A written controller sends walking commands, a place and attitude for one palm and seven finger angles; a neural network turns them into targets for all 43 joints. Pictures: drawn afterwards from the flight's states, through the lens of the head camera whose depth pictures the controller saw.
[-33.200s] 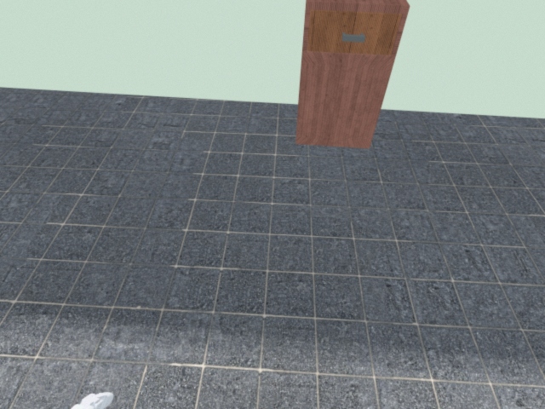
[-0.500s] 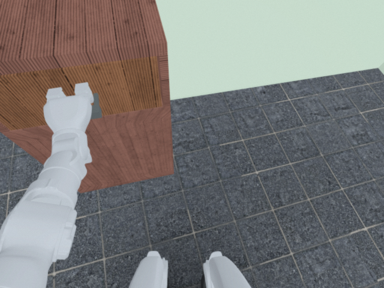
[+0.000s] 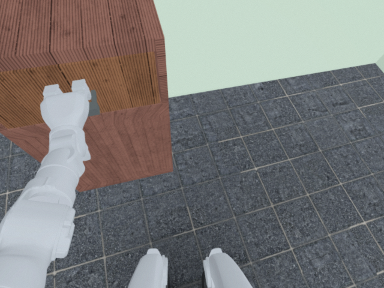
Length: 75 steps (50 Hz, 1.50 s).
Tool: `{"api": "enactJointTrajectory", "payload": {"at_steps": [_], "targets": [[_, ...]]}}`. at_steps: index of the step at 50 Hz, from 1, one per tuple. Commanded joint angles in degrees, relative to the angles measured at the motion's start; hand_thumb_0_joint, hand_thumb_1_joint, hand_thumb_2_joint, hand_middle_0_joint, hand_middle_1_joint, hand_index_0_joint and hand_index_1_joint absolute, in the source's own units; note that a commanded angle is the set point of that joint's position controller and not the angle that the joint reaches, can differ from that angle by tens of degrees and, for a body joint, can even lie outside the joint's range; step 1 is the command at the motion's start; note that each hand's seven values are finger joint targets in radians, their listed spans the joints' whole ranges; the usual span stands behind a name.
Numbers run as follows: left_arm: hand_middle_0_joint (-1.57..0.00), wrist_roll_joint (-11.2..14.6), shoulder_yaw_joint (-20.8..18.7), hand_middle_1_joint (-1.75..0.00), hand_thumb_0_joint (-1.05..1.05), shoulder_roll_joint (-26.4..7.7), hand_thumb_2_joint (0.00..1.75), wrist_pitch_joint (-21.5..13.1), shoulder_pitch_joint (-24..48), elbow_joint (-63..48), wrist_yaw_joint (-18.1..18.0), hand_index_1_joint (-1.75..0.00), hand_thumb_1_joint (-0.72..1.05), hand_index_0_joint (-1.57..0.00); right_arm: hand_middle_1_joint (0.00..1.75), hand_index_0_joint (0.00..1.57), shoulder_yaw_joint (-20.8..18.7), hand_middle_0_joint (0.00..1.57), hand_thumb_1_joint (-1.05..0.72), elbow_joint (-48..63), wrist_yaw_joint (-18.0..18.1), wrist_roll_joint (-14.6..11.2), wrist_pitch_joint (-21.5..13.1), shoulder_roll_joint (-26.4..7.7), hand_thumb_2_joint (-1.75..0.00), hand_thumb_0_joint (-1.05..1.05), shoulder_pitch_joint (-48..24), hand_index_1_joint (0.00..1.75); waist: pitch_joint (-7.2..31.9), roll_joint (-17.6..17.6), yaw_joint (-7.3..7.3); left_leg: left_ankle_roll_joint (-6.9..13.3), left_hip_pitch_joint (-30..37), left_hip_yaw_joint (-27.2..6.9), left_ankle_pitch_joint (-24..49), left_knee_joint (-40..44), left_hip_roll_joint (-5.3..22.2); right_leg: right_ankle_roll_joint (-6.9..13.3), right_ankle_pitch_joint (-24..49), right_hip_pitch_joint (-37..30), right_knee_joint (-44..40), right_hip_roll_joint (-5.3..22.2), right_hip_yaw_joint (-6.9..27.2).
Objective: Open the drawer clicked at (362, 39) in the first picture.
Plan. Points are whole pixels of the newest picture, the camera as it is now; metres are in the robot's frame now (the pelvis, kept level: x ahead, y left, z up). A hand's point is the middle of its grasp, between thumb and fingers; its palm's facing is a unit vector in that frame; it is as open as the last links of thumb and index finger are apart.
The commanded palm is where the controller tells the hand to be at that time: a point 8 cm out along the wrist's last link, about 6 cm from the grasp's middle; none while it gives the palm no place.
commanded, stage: lift the fingers back up to retry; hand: left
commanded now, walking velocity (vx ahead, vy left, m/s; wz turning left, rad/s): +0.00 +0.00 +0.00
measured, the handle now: (75, 104) +0.53 +0.26 -0.01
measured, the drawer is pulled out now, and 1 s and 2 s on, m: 0.00 0.00 0.00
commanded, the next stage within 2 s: re-aim the fingers above the handle in 0.72 s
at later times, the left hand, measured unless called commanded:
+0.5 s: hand (63, 109) +0.48 +0.25 +0.04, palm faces -0.03 -0.03 -1.00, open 13.9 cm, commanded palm +0.46 +0.23 +0.10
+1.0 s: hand (62, 110) +0.47 +0.25 +0.05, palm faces -0.04 -0.03 -1.00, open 13.9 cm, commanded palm +0.46 +0.24 +0.10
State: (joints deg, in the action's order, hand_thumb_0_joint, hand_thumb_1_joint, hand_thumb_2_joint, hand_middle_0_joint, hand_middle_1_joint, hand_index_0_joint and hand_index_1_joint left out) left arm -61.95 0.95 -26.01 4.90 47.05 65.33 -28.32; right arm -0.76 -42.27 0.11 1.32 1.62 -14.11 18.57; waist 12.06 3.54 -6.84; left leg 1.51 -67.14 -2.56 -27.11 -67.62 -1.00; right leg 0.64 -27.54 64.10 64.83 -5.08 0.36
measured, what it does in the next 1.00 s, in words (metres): rises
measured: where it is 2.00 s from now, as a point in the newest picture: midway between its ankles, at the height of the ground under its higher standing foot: outside the picture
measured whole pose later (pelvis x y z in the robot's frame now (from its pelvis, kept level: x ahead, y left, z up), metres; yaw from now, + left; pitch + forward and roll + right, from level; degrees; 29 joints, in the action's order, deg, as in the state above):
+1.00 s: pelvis +0.05 +0.00 +0.05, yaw +1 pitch +20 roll -2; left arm -61.3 1.3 -23.2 3.5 36.5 57.1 -24.9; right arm -3.5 -42.6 0.7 0.6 3.7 -13.6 18.4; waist 10.6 3.1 -4.1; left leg 1.4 -47.0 -2.4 -24.8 -51.7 -1.1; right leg 1.1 -24.9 44.0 48.8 -4.5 1.5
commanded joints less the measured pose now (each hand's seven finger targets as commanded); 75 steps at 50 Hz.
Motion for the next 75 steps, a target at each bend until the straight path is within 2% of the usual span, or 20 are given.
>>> {"api": "enactJointTrajectory", "payload": {"at_steps": [1,10,13,16,22,26,30,32,35,40,42,43,46,54,56,60,62,63,70,75], "targets": [[-0.3,0.2,-2.6,-1.2,0.0,-13.4,0.3,0.7,18.9,-9.4,-0.1,-1.2,-0.5,-0.3,0.3,0.2,-3.8,0.2,-0.9,3.1,0.8,-0.2,-0.8,-9.5,-0.9,0.0,7.8,0.3,25.6,2.1,-0.49,0.9,23.4,0.4,13.3,9.9,0.3,0.9,11.7,-12.8,-11.2,0.6,-1.5],[-0.3,0.9,-4.8,-1.2,0.0,-14.2,0.3,-2.0,18.9,-18.7,-0.7,-1.2,-0.5,-0.3,0.3,0.2,-4.6,0.2,-0.9,2.6,1.1,-0.1,-0.9,-8.9,-0.9,0.0,7.5,0.3,28.5,4.2,0.94,0.4,33.7,0.2,23.0,13.2,0.9,1.2,18.6,-18.3,-14.1,0.5,-2.0],[-0.3,0.1,-3.6,-1.2,0.0,-12.1,0.3,-1.5,16.3,-17.0,-1.4,-1.2,-0.5,-0.3,0.3,0.2,-4.7,0.2,-0.9,1.9,1.1,-0.1,-0.6,-8.9,-0.9,0.0,7.3,0.3,24.0,3.7,0.71,0.4,33.7,0.6,24.0,14.3,0.8,1.2,19.3,-18.3,-15.7,0.3,-2.1],[-0.3,0.0,-4.0,-1.2,0.0,-13.2,0.3,0.3,15.4,-15.3,-1.6,-1.2,-0.5,-0.3,0.3,0.2,-4.6,0.2,-0.9,1.9,0.9,-0.3,0.0,-9.0,-0.9,0.0,7.3,0.3,21.7,2.2,1.04,0.4,33.2,0.8,24.2,16.2,0.5,1.2,20.7,-21.2,-17.1,0.4,-2.0],[-0.3,2.0,2.1,-1.2,0.0,-5.3,0.3,1.5,15.3,-18.8,1.5,-1.2,-0.5,-0.3,0.3,0.2,-5.5,0.2,-0.9,2.7,0.7,-1.0,0.4,-8.5,-0.9,0.0,7.4,0.3,21.6,2.8,-0.04,0.0,42.8,0.4,30.9,19.1,1.2,1.3,23.3,-23.3,-20.5,0.1,-2.7],[-0.3,1.9,1.6,-1.2,0.0,-6.0,0.3,0.4,14.5,-20.2,3.2,-1.2,-0.5,-0.3,0.3,0.2,-5.4,0.2,-0.9,3.2,1.4,-1.2,0.8,-8.2,-0.9,0.0,6.6,0.3,20.7,1.1,0.46,0.3,43.9,0.4,31.2,20.9,1.0,1.1,23.9,-25.8,-22.2,0.3,-2.3],[-0.3,0.4,-1.2,-1.2,0.0,-9.2,0.3,0.3,12.7,-14.9,2.6,-1.2,-0.5,-0.3,0.3,0.2,-4.8,0.2,-0.9,3.0,1.4,-1.1,1.4,-8.6,-0.9,0.0,5.6,0.3,13.6,-0.7,1.34,0.5,37.0,1.1,25.9,21.8,0.2,1.6,22.2,-26.4,-22.6,0.6,-1.9],[-0.3,-0.2,-2.4,-1.2,0.0,-11.0,0.3,0.4,11.8,-13.4,2.0,-1.2,-0.5,-0.3,0.3,0.2,-4.6,0.2,-0.9,3.4,1.4,-1.1,1.6,-8.7,-0.9,0.0,5.5,0.3,13.6,-1.2,1.91,0.7,35.1,1.6,24.6,21.8,0.0,1.6,22.5,-27.1,-22.2,0.8,-1.5],[-0.3,0.0,-3.2,-1.2,0.0,-11.1,0.3,0.0,11.5,-15.4,1.5,-1.2,-0.5,-0.3,0.3,0.2,-4.8,0.2,-0.9,4.5,1.0,-0.7,1.6,-8.4,-0.9,0.0,5.3,0.3,19.4,-0.1,2.99,0.6,36.3,2.3,27.5,20.9,-0.3,1.6,26.2,-30.3,-21.2,0.8,-1.0],[-0.3,0.0,-3.4,-1.2,0.0,-10.6,0.3,-1.4,12.2,-20.0,1.0,-1.2,-0.5,-0.3,0.3,0.2,-5.6,0.2,-0.9,4.8,0.9,-0.7,1.2,-7.9,-0.9,0.0,5.4,0.3,24.3,0.5,2.4,0.6,38.4,2.6,32.0,19.1,-0.1,1.2,31.6,-31.8,-20.1,0.9,-0.5],[-0.3,-0.1,-1.8,-1.2,0.0,-8.7,0.3,-1.7,13.3,-19.4,0.8,-1.2,-0.5,-0.3,0.3,0.2,-5.9,0.2,-0.9,3.9,0.9,-0.8,0.9,-8.0,-0.9,0.0,5.9,0.3,22.0,-0.5,1.07,0.7,38.6,2.4,30.7,19.1,0.1,1.0,30.0,-29.8,-20.6,0.8,-0.7],[-0.3,-0.2,-3.4,-1.2,0.0,-11.1,0.3,-1.9,12.9,-20.1,0.7,-1.2,-0.5,-0.3,0.3,0.2,-5.8,0.2,-0.9,3.8,1.0,-0.8,0.9,-8.2,-0.9,0.0,5.5,0.3,22.5,0.3,1.85,0.7,38.2,2.5,30.5,19.2,0.0,0.9,30.1,-30.2,-20.6,0.9,-0.4],[-0.3,0.1,-1.5,-1.2,0.0,-9.0,0.3,-2.3,14.8,-21.3,0.7,-1.2,-0.5,-0.3,0.3,0.2,-5.9,0.2,-0.9,3.5,1.2,-0.8,0.6,-7.9,-0.9,0.0,5.7,0.3,22.8,1.1,0.82,0.7,39.3,2.3,30.8,19.1,-0.1,0.9,30.1,-29.6,-20.7,0.9,-0.5],[-0.3,0.2,-0.6,-1.2,0.0,-8.1,0.3,-1.0,13.9,-17.2,1.1,-1.2,-0.5,-0.3,0.3,0.2,-5.7,0.2,-0.9,2.8,1.1,-0.9,0.6,-8.1,-0.9,0.0,5.9,0.3,19.1,0.6,0.7,0.7,38.5,2.0,28.2,19.8,-0.1,1.2,26.4,-27.6,-21.4,0.6,-1.1],[-0.3,0.0,-1.5,-1.2,0.0,-9.8,0.3,-0.9,14.9,-17.1,1.1,-1.2,-0.5,-0.3,0.3,0.2,-5.4,0.2,-0.9,3.0,1.1,-1.0,0.8,-8.2,-0.9,0.0,5.8,0.3,21.0,0.7,1.21,0.6,38.0,1.9,28.1,20.1,-0.2,1.1,26.7,-28.4,-21.1,0.7,-0.9],[-0.3,0.0,-3.3,-1.2,0.0,-11.5,0.3,-0.3,13.5,-15.4,1.1,-1.2,-0.5,-0.3,0.3,0.2,-5.2,0.2,-0.9,3.2,0.9,-0.8,0.9,-8.5,-0.9,0.0,5.5,0.3,19.4,0.1,2.0,0.7,36.0,2.1,26.4,20.3,-0.3,1.4,25.6,-29.1,-21.0,0.7,-0.9],[-0.3,-0.4,-2.5,-1.2,0.0,-10.9,0.3,-0.2,14.4,-14.8,0.8,-1.2,-0.5,-0.3,0.3,0.2,-5.2,0.2,-0.9,3.3,1.1,-0.9,0.9,-8.4,-0.9,0.0,5.6,0.3,18.7,0.1,1.27,0.8,35.5,2.3,25.3,20.2,-0.2,1.2,24.9,-28.2,-21.1,0.8,-0.8],[-0.3,-0.7,-3.5,-1.2,0.0,-12.4,0.3,-0.2,14.2,-14.8,0.6,-1.2,-0.5,-0.3,0.3,0.2,-5.0,0.2,-0.9,3.5,1.1,-1.0,0.9,-8.4,-0.9,0.0,5.5,0.3,19.4,-0.4,2.07,0.7,34.8,2.3,24.7,20.7,-0.3,1.1,24.2,-28.8,-21.2,0.8,-0.8],[-0.3,0.0,-4.1,-1.2,0.0,-13.6,0.3,-0.8,16.2,-14.6,0.9,-1.2,-0.5,-0.3,0.3,0.2,-5.1,0.2,-0.9,3.1,1.3,-0.8,0.5,-8.7,-0.9,0.0,6.0,0.3,20.4,-0.8,1.05,1.0,34.0,2.4,23.7,19.8,-0.4,1.0,24.9,-29.6,-21.1,1.0,-0.2],[-0.3,0.0,-0.2,-1.2,0.0,-8.8,0.3,-1.5,17.9,-15.3,1.5,-1.2,-0.5,-0.3,0.3,0.2,-5.4,0.2,-0.9,2.9,1.2,-1.0,-0.1,-8.4,-0.9,0.0,6.9,0.3,19.9,0.9,-0.08,0.7,36.6,1.8,24.3,19.9,0.0,1.2,22.8,-26.2,-21.3,0.7,-1.1]]}}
